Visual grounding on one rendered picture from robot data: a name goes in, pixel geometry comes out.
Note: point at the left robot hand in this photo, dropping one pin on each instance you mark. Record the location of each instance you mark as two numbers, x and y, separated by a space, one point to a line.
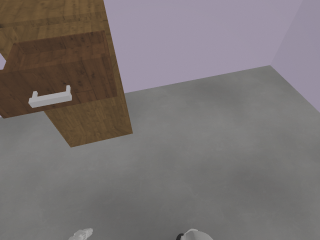
82 234

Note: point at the handle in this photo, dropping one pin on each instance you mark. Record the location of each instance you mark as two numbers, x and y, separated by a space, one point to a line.
38 101

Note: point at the right robot thigh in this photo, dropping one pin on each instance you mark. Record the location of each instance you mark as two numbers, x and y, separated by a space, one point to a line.
195 235

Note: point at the cabinet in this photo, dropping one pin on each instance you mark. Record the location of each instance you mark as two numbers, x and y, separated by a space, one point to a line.
27 20

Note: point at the drawer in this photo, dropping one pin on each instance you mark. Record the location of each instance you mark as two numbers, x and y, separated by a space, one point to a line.
49 65

